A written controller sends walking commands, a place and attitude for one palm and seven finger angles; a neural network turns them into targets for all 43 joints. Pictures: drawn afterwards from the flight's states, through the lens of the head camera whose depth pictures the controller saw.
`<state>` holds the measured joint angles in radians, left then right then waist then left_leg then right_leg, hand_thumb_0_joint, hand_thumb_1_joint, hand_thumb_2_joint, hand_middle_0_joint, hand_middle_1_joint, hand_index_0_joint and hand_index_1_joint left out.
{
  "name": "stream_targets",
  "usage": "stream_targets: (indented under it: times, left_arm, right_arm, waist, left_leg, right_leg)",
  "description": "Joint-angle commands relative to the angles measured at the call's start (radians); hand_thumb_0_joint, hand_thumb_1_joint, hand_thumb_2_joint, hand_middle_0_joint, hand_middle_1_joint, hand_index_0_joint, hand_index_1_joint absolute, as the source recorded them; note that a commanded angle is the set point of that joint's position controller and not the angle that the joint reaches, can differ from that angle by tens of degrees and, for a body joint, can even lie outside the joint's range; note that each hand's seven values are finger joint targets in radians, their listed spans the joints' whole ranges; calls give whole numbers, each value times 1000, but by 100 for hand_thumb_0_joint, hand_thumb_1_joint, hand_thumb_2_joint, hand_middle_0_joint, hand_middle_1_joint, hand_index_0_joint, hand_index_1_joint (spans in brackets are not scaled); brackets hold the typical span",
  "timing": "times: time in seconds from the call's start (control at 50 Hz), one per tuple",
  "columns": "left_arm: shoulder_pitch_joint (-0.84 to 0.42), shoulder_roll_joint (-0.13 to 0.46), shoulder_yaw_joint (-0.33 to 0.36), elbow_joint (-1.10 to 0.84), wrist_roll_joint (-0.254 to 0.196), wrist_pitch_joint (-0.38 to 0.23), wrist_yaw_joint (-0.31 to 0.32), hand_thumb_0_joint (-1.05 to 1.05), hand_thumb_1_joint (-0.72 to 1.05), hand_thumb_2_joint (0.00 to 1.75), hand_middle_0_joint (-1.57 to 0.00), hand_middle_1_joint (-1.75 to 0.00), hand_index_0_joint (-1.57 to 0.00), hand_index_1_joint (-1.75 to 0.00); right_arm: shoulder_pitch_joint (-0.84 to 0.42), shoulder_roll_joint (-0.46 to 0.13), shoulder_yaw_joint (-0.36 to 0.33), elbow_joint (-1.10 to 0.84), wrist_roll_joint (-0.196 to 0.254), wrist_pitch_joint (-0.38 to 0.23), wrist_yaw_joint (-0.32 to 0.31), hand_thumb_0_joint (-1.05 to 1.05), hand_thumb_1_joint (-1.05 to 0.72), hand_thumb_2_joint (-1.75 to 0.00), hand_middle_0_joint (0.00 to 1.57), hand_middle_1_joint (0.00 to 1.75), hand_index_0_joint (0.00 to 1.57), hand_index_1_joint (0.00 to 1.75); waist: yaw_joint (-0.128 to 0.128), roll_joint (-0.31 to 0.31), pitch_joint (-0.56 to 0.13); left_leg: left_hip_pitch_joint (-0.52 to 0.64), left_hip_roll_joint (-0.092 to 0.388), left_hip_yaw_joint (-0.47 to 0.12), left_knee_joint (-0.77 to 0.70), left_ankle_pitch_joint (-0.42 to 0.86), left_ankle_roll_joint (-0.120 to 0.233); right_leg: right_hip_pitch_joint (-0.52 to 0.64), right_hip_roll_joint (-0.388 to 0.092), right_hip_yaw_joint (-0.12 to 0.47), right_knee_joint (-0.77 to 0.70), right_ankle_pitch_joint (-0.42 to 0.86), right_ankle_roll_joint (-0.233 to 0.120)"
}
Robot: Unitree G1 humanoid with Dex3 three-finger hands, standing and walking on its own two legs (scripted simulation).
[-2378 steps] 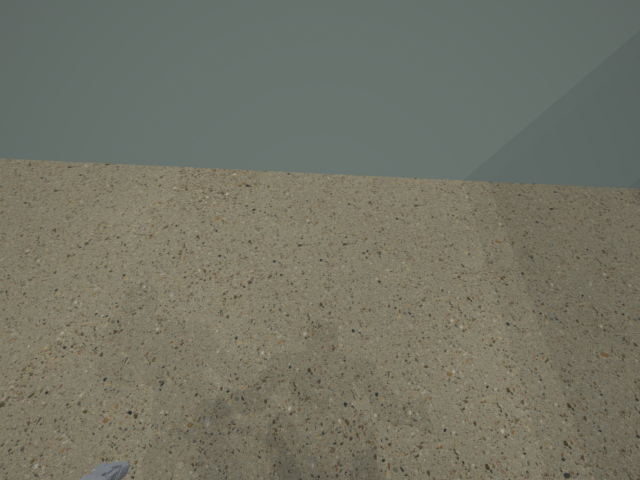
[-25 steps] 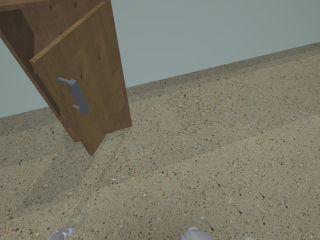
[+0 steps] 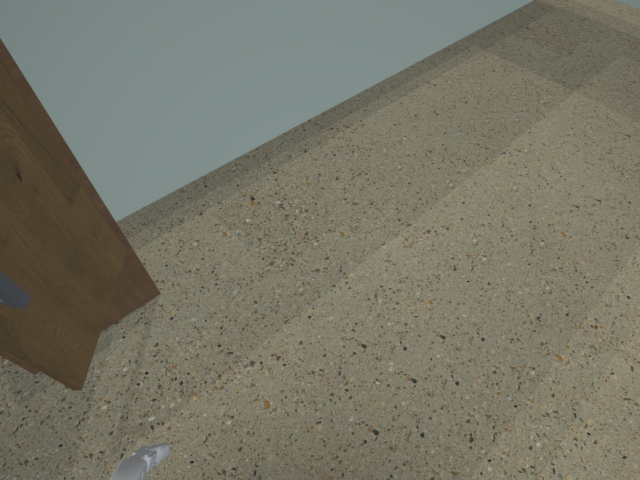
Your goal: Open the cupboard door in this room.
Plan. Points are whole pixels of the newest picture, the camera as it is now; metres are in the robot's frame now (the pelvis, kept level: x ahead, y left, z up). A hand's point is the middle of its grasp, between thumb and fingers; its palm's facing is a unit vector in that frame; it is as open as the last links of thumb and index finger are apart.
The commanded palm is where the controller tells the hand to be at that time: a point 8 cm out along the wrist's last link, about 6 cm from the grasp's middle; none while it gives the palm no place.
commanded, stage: walk to a spot facing it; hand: left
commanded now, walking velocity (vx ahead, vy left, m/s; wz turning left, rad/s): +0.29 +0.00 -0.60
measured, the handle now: out of the picture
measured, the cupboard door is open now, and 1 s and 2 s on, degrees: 49 49 49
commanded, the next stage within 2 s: turn to face it in 1.70 s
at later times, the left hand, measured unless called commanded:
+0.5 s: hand (231, 387) +0.26 +0.15 -0.15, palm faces -0.33 -0.93 -0.16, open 7.4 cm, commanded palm none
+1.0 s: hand (311, 319) +0.39 +0.03 -0.17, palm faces -0.41 -0.89 -0.19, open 7.2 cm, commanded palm none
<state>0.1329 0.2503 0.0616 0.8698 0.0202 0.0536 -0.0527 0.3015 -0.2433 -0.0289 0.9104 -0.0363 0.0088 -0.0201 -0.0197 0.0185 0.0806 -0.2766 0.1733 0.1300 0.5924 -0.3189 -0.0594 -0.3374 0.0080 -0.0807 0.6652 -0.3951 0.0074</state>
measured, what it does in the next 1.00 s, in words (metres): walks ahead, turning right: right foot, then left foot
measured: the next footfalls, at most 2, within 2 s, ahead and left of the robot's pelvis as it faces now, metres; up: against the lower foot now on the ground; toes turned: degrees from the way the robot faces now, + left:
right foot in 0.02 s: +0.05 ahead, -0.13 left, +0.00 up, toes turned -4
left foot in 0.28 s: +0.15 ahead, +0.11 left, +0.00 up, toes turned -7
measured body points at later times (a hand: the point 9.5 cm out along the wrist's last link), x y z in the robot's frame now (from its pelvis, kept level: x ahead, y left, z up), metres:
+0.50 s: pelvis +0.11 -0.01 +0.01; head +0.15 +0.00 +0.46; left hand +0.28 +0.20 -0.14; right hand +0.04 -0.24 -0.12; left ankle +0.11 +0.12 -0.73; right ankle +0.12 -0.16 -0.66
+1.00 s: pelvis +0.28 -0.13 +0.01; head +0.30 -0.13 +0.46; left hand +0.41 +0.08 -0.15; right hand +0.24 -0.37 -0.13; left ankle +0.42 -0.05 -0.72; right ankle +0.20 -0.19 -0.73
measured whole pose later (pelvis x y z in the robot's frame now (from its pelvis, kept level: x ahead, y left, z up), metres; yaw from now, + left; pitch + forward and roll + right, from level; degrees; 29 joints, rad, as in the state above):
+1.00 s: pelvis +0.28 -0.13 +0.01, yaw -28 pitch +0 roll -1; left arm 0.28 0.21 0.07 1.05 0.02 -0.05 -0.02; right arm 0.19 -0.16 -0.05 0.98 -0.03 -0.04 0.02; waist 0.00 -0.01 0.05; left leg -0.43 0.10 0.09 0.61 -0.21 -0.04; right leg -0.13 0.05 -0.05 0.43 -0.29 -0.06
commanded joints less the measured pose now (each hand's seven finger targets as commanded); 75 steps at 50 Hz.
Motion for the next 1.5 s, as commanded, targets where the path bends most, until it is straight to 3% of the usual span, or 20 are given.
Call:
stream_targets:
  times: [0.0,0.22,0.24,0.26,0.28,0.4,0.54,0.6,0.62,0.64,0.66,0.74,0.96,1.02,1.04,1.16,1.28,1.32,1.34,1.48]
  left_arm:
    - [218,287,78,-3,0,-36,32,0,90,90,-20,-30,-20,-30]
    - [29,160,57,-20,4,-70,31,0,90,90,-20,-30,-20,-30]
    - [16,98,45,-42,2,-67,24,0,90,90,-20,-30,-20,-30]
    - [-12,39,29,-79,-9,-68,17,0,90,90,-20,-30,-20,-30]
    - [-87,77,41,-115,-2,-81,5,0,90,90,-20,-30,-20,-30]
    - [-53,-2,20,-43,12,-58,-28,0,90,90,-20,-30,-20,-30]
    - [-154,3,9,-48,10,-52,-24,0,90,90,-20,-30,-20,-30]
    - [21,49,24,17,11,-68,-12,0,90,90,-20,-30,-20,-30]
    - [208,129,46,71,16,-80,3,0,90,90,-20,-30,-20,-30]
    - [381,258,85,113,10,-87,22,0,90,90,-20,-30,-20,-30]
    - [358,280,82,118,-16,-79,31,0,90,90,-20,-30,-20,-30]
    - [52,95,34,32,0,-95,54,0,90,90,-20,-30,-20,-30]
    - [146,81,35,129,-8,-119,40,0,90,90,-20,-30,-20,-30]
    - [105,-2,7,64,-9,-125,27,0,90,90,-20,-30,-20,-30]
    - [60,21,15,52,3,-126,29,0,90,90,-20,-30,-20,-30]
    - [59,-27,10,77,7,-91,3,0,90,90,-20,-30,-20,-30]
    - [190,23,31,128,11,-93,9,0,90,90,-20,-30,-20,-30]
    - [376,188,67,175,12,-105,30,0,90,90,-20,-30,-20,-30]
    - [395,197,67,176,4,-104,43,0,90,90,-20,-30,-20,-30]
    - [216,50,27,166,4,-137,53,0,90,90,-20,-30,-20,-30]
  right_arm:
    - [-164,-103,-36,-154,20,-9,3,0,-90,-90,20,30,20,30]
    - [3,-78,-55,-58,18,-48,18,0,-90,-90,20,30,20,30]
    - [118,-146,-69,-24,9,-59,0,0,-90,-90,20,30,20,30]
    - [251,-259,-90,-1,-16,-69,-10,0,-90,-90,20,30,20,30]
    - [255,-270,-87,-3,-9,-72,-19,0,-90,-90,20,30,20,30]
    - [109,-111,-33,3,0,-94,-9,0,-90,-90,20,30,20,30]
    - [157,-113,-31,56,-9,-78,1,0,-90,-90,20,30,20,30]
    - [143,-127,-29,71,-1,-69,1,0,-90,-90,20,30,20,30]
    - [104,-96,-24,56,14,-72,12,0,-90,-90,20,30,20,30]
    - [67,-21,-10,2,35,-77,14,0,-90,-90,20,30,20,30]
    - [-27,-54,-24,-25,27,-74,10,0,-90,-90,20,30,20,30]
    - [36,-24,-34,58,5,-44,17,0,-90,-90,20,30,20,30]
    - [-41,-14,-40,47,7,-72,34,0,-90,-90,20,30,20,30]
    - [271,-206,-82,117,-14,-73,6,0,-90,-90,20,30,20,30]
    - [246,-190,-76,110,-11,-65,9,0,-90,-90,20,30,20,30]
    - [52,-88,-48,83,-2,-86,5,0,-90,-90,20,30,20,30]
    - [1,-87,-53,92,3,-56,19,0,-90,-90,20,30,20,30]
    - [-48,9,-31,46,18,-52,37,0,-90,-90,20,30,20,30]
    - [-108,-17,-32,21,15,-57,35,0,-90,-90,20,30,20,30]
    - [-96,49,-31,67,9,-46,49,0,-90,-90,20,30,20,30]
  waist:
    - [162,-342,-90]
    - [-46,-106,-57]
    - [-98,82,-103]
    - [-151,348,-135]
    - [-141,172,-90]
    - [-17,162,-28]
    - [-30,155,-6]
    - [69,60,-88]
    - [158,-63,-176]
    - [214,-341,-295]
    - [204,-213,-199]
    - [12,-161,-61]
    - [-11,-49,-36]
    - [-133,273,-152]
    - [-124,169,-106]
    - [-1,133,-48]
    - [75,7,-41]
    - [168,-367,-61]
    - [179,-324,-56]
    - [35,-114,-18]
  left_leg:
    - [-449,-96,1,417,-387,-6]
    - [212,-138,-37,-86,13,5]
    - [379,-11,-199,-212,-155,45]
    - [451,308,-618,-386,-412,165]
    - [373,409,-728,-452,-431,258]
    - [213,155,-102,-375,181,143]
    - [159,171,17,-356,237,139]
    - [84,127,79,-62,475,101]
    - [-129,63,141,210,399,60]
    - [-421,-102,131,581,-272,10]
    - [-520,-74,-55,718,-318,22]
    - [-284,22,-101,524,-68,8]
    - [51,-88,-21,-87,146,28]
    - [441,325,-615,-343,-147,265]
    - [324,338,-625,-386,-271,286]
    - [61,139,-166,-418,-14,173]
    - [-129,34,-55,-215,-239,109]
    - [-417,-153,92,275,-303,43]
    - [-471,-98,-26,474,-302,57]
    - [-274,-31,-43,223,29,24]
  right_leg:
    - [364,-402,631,-455,12,-237]
    - [-165,-116,379,-293,-153,-145]
    - [-303,-25,298,-98,-176,-96]
    - [-473,94,97,277,-246,-26]
    - [-510,-21,153,419,-187,-29]
    - [-385,-105,45,387,137,4]
    - [-141,-58,-51,50,162,-27]
    - [222,16,-92,-90,149,-74]
    - [524,-99,73,-148,73,-137]
    - [729,-421,573,-304,99,-262]
    - [599,-467,655,-405,129,-300]
    - [106,-298,303,-460,68,-218]
    - [81,-191,210,-354,120,-161]
    - [-341,27,14,370,-152,-50]
    - [-376,-25,82,504,-159,-57]
    - [-181,-125,37,214,85,-16]
    - [234,-46,-40,-122,106,-18]
    - [425,-373,497,-461,-296,-172]
    - [410,-452,647,-549,-336,-248]
    - [198,-308,157,-489,225,-186]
